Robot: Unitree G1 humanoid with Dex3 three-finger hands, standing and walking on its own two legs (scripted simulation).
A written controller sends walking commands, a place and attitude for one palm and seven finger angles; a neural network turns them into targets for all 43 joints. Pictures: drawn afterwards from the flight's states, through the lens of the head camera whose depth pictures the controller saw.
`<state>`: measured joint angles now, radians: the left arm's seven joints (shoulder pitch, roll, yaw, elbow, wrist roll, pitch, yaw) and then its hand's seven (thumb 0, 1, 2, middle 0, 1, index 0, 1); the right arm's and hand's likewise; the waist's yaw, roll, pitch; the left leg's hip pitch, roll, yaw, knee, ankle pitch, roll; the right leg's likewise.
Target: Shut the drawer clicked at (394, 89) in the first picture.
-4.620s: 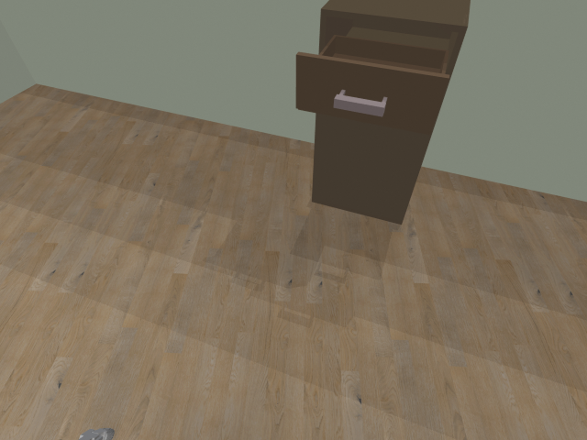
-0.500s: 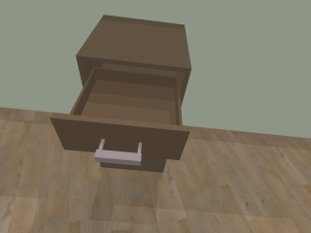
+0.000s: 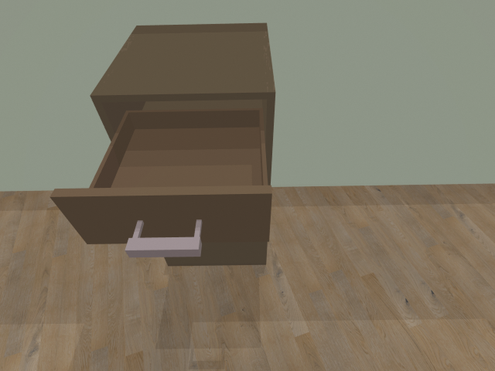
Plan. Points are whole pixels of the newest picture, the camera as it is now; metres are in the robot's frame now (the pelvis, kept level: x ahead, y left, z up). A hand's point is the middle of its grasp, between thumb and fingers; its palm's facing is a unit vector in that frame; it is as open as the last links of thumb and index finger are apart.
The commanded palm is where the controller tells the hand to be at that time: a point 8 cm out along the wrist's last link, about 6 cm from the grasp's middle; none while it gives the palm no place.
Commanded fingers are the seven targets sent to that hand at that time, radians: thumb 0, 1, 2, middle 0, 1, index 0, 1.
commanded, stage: come to a stop and stand still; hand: left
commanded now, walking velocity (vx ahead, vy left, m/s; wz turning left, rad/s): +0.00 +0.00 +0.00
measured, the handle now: (166, 236) +0.36 +0.17 +0.00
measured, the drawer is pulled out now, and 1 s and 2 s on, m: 0.30 0.30 0.30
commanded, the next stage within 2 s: look again from close up in 0.16 s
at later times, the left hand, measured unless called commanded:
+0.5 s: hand out of the picture +0.00 +0.15 -0.17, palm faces +0.03 -0.98 -0.19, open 7.4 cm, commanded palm none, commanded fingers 0.00 0.90 0.90 -0.20 -0.30 -0.20 -0.30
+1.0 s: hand out of the picture +0.00 +0.15 -0.17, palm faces +0.03 -0.98 -0.18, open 7.4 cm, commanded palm none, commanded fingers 0.00 0.90 0.90 -0.20 -0.30 -0.20 -0.30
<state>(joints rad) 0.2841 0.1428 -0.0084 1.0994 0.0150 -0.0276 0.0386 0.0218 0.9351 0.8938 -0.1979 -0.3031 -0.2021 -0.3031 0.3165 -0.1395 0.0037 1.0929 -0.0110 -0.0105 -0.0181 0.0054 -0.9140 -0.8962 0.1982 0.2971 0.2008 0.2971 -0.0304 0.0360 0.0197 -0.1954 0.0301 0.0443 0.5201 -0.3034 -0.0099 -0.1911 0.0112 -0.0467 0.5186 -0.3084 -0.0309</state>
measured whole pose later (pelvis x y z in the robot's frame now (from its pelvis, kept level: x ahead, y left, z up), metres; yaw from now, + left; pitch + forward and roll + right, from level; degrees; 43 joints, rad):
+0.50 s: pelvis +0.01 -0.02 +0.01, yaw +0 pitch -1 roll +1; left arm 0.31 0.13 -0.02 1.12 0.01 -0.03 0.03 0.01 0.91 0.89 -0.20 -0.30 -0.20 -0.30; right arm 0.27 -0.15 0.02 1.14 -0.01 -0.01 -0.02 0.01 -0.92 -0.90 0.20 0.30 0.20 0.30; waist 0.00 0.01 0.04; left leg -0.13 0.04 0.04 0.41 -0.25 -0.03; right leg -0.14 0.02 -0.05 0.45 -0.28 -0.05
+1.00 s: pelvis +0.02 -0.01 +0.00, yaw +0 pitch -1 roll +1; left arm 0.34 0.13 0.00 1.12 0.02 -0.02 0.02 0.01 0.91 0.89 -0.20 -0.30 -0.20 -0.30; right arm 0.32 -0.13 0.01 1.15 -0.02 -0.01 -0.02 0.00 -0.91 -0.90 0.20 0.30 0.20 0.30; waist 0.00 0.00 0.01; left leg -0.14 0.04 0.05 0.46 -0.30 -0.03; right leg -0.16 0.02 -0.04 0.50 -0.33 -0.05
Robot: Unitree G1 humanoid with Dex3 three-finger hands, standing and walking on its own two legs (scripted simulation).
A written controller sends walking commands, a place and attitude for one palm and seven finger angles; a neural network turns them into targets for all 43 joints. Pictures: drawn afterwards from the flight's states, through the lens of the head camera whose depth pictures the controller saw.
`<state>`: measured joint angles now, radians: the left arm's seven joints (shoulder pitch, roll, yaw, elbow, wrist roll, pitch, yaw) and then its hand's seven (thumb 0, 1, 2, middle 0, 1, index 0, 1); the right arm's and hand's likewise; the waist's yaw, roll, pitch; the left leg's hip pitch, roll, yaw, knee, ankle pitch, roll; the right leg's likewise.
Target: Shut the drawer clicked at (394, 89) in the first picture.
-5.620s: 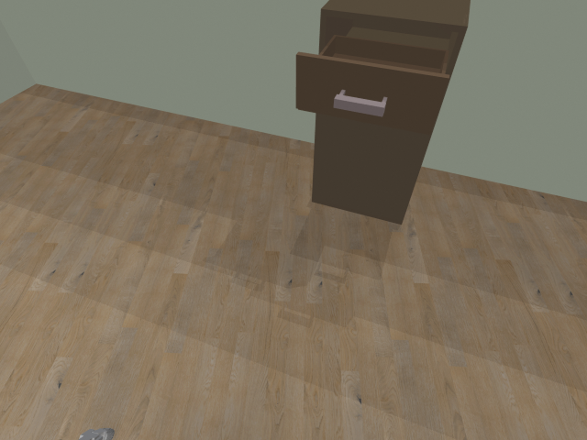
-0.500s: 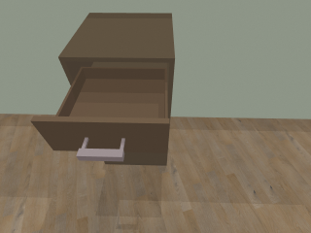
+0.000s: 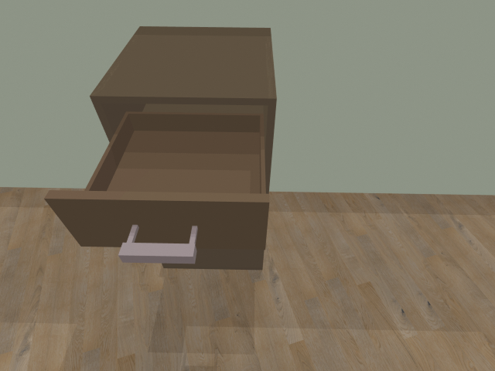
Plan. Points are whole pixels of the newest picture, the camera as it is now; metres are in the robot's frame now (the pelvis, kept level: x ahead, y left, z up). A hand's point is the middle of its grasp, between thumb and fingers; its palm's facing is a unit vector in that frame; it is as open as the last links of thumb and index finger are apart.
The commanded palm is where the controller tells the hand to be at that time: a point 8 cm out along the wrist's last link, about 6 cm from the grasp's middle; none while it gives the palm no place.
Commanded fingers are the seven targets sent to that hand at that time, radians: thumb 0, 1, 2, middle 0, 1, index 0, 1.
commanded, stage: come to a stop and stand still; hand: left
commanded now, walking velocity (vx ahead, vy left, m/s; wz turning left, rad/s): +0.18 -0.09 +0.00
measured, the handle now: (161, 241) +0.34 +0.19 -0.01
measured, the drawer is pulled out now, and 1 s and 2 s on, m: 0.30 0.30 0.30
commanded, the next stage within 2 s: look again from close up in 1.08 s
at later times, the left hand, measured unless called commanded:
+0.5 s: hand out of the picture +0.02 +0.17 -0.17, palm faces +0.04 -0.97 -0.24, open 7.3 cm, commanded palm none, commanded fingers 0.00 0.90 0.90 -0.20 -0.30 -0.20 -0.30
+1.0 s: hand out of the picture -0.03 +0.22 -0.17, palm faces +0.01 -0.97 -0.23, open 7.4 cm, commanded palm none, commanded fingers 0.00 0.90 0.90 -0.20 -0.30 -0.20 -0.30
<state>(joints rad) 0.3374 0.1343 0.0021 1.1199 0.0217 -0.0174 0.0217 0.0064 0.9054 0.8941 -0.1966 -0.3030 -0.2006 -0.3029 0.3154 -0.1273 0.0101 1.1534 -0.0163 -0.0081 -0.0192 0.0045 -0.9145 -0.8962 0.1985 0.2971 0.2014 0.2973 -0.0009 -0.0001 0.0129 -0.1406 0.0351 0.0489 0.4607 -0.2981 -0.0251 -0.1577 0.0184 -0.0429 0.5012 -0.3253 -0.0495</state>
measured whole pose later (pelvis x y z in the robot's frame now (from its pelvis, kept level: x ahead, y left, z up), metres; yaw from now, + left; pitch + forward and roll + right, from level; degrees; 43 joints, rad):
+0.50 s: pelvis +0.03 -0.01 +0.00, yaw +0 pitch +1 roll +2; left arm 0.30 0.15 0.02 1.08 0.02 -0.02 0.05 0.02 0.92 0.89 -0.20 -0.30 -0.20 -0.30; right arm 0.24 -0.16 -0.02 1.09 0.00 -0.01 -0.05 0.02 -0.94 -0.90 0.20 0.30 0.20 0.30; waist 0.01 -0.01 0.03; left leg -0.12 0.04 0.08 0.44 -0.30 -0.03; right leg -0.15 0.01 -0.04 0.50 -0.36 -0.06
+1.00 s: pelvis -0.03 +0.03 +0.00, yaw +0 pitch -1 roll +0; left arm 0.33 0.18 -0.01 1.01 0.02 0.00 0.02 0.01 0.91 0.89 -0.20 -0.30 -0.20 -0.30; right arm 0.27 -0.19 0.00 1.00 -0.02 0.01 0.00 0.00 -0.93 -0.90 0.20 0.30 0.20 0.30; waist 0.01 0.02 0.02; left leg -0.27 -0.04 0.07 0.46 -0.18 0.06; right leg -0.22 -0.01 -0.01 0.50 -0.27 -0.01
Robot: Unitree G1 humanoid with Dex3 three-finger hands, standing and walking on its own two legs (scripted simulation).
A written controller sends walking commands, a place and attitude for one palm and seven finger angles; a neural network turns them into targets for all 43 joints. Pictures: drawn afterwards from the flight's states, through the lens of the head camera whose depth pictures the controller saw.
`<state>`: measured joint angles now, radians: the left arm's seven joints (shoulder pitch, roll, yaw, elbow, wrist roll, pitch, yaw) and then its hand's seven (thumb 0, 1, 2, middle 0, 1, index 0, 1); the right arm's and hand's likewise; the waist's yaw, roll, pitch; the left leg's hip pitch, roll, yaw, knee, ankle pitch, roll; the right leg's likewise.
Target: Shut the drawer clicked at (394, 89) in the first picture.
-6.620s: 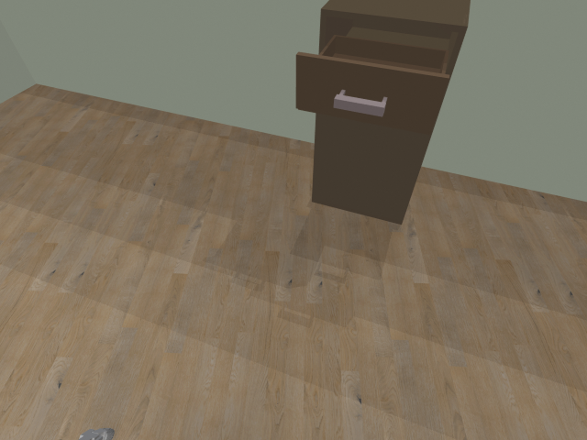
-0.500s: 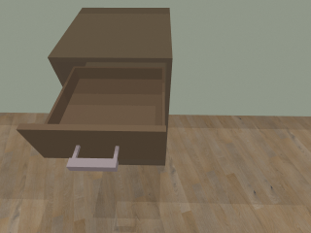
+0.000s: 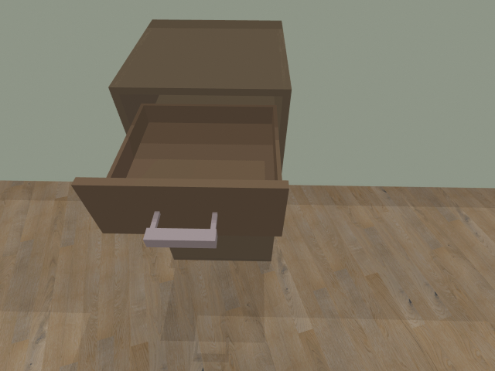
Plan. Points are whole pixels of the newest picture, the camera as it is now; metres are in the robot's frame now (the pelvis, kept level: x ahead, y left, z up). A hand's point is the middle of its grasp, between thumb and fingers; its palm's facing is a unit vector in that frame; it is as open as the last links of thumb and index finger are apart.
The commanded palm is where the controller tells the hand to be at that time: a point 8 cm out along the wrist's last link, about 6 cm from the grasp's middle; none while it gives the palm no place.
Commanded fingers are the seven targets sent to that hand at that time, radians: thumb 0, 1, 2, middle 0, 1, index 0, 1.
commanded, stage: come to a stop and stand still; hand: left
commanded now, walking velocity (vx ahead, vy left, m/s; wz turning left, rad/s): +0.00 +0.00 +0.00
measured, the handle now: (183, 227) +0.37 +0.15 -0.01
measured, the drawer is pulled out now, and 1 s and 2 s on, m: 0.30 0.30 0.30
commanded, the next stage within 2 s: look again from close up in 0.08 s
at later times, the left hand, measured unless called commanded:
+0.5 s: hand out of the picture +0.02 +0.15 -0.17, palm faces -0.01 -0.99 -0.16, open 7.3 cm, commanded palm none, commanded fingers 0.00 0.90 0.90 -0.20 -0.30 -0.20 -0.30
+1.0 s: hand (155, 328) +0.20 +0.17 -0.04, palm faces +0.23 -0.96 -0.18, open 7.0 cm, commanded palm +0.14 +0.19 -0.05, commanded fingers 0.00 0.90 0.90 -0.40 -0.52 -0.40 -0.52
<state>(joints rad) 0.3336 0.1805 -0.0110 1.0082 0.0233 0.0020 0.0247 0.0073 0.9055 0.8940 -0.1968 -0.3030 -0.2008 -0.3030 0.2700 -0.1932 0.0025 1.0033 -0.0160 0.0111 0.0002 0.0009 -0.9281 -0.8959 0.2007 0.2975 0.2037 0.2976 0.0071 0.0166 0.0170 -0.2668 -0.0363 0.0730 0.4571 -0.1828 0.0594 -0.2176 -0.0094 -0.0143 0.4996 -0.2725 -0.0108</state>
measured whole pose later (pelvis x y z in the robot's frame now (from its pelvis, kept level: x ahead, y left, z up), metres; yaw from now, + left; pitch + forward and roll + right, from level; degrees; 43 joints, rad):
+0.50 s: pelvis +0.03 -0.01 +0.00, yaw -1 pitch -1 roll +0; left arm 0.30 0.13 -0.03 1.12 0.01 -0.02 0.04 0.02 0.92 0.89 -0.20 -0.30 -0.20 -0.30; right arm 0.29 -0.13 0.02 1.15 0.00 -0.02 -0.02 0.01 -0.92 -0.90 0.20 0.30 0.20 0.30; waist -0.01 -0.01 0.04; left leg -0.20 -0.03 0.08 0.42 -0.21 0.05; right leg -0.15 0.00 0.00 0.45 -0.29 -0.01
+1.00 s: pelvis +0.03 -0.02 -0.01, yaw +3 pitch +2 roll +1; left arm 0.49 0.19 0.00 0.15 -0.13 -0.10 0.11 0.05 0.96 0.89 -0.24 -0.36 -0.25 -0.35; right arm 0.32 -0.24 -0.01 0.83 0.02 -0.26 -0.05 0.02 -0.93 -0.90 0.20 0.30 0.20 0.30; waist -0.04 0.03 -0.05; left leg -0.34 -0.04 0.03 0.59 -0.28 0.03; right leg -0.27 -0.01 -0.06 0.61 -0.38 -0.02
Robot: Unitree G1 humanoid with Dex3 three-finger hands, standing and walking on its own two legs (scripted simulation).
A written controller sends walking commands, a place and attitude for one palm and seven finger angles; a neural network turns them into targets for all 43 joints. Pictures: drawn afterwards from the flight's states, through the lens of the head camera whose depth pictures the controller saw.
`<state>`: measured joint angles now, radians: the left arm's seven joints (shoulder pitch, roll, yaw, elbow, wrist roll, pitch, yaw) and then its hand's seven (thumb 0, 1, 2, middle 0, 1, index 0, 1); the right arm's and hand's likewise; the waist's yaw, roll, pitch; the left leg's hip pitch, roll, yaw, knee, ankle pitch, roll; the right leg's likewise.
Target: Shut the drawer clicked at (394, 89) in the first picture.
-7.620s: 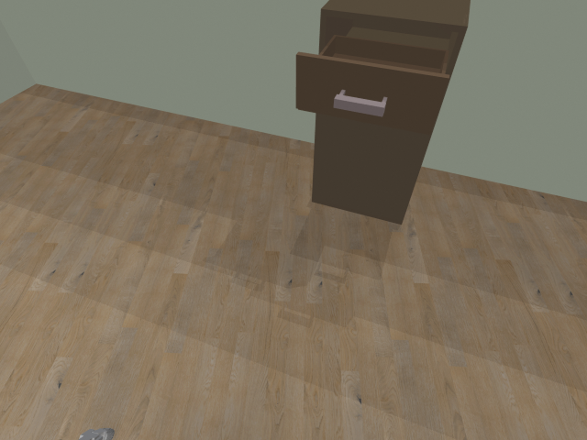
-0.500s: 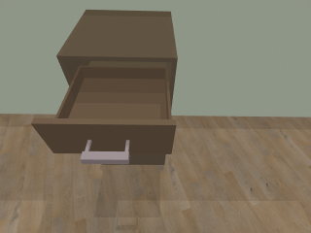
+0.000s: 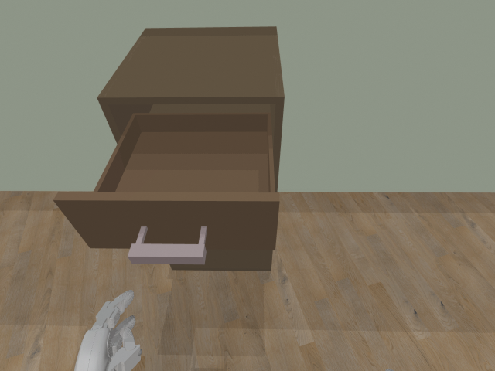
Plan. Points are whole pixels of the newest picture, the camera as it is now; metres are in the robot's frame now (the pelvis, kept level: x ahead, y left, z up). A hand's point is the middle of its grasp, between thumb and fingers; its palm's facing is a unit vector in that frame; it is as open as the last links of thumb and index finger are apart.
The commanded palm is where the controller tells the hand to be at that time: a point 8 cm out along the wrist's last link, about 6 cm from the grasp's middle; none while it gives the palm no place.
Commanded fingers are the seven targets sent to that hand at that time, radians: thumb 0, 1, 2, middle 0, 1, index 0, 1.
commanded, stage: raise the hand and make a fist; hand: left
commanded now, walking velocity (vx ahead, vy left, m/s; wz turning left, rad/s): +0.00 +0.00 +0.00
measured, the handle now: (170, 242) +0.34 +0.15 +0.00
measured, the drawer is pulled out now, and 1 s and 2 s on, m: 0.30 0.30 0.30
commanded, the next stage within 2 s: bring the fist close to the handle in 1.72 s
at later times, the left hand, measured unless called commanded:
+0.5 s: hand (163, 361) +0.15 +0.13 +0.01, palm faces -0.05 -1.00 -0.07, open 4.6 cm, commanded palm +0.12 +0.20 +0.02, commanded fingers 0.00 0.90 0.90 -0.90 -1.06 -0.90 -1.06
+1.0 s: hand (145, 347) +0.15 +0.14 +0.06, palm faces -0.01 -1.00 -0.03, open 3.1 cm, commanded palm +0.11 +0.19 +0.07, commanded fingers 0.00 0.90 0.90 -1.40 -1.60 -1.40 -1.60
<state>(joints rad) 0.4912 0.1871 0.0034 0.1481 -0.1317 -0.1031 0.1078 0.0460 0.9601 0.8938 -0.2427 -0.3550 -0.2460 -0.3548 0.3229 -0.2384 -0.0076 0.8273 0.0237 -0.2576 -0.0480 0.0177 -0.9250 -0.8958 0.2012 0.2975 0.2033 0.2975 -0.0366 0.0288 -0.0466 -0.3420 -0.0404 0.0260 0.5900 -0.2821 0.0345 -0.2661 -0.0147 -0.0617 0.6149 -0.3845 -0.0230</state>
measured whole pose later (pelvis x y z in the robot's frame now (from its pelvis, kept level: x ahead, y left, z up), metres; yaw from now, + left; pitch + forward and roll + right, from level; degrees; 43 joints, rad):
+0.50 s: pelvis -0.04 -0.04 -0.06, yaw +1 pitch +9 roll -1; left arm 0.49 0.21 0.08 -0.11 -0.24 -0.39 -0.28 0.02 0.90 0.90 -0.71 -0.86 -0.71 -0.86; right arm 0.21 -0.20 0.05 0.54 0.04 -0.18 -0.05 0.01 -0.91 -0.90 0.20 0.30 0.21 0.30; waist 0.02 0.05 -0.13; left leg -0.78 0.02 -0.05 1.04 -0.43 -0.02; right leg -0.67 0.04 -0.14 1.03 -0.53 -0.08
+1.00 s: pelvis -0.02 +0.00 -0.03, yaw +0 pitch +6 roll -1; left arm 0.66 0.17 -0.03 -0.36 -0.18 -0.30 -0.11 0.02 0.90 0.90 -1.21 -1.40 -1.21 -1.40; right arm 0.23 -0.23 0.00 0.50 0.04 -0.23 -0.03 0.02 -0.91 -0.90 0.20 0.30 0.20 0.30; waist 0.01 0.04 -0.12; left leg -0.61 -0.01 0.01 0.90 -0.40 0.04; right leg -0.51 0.01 -0.08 0.88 -0.48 -0.03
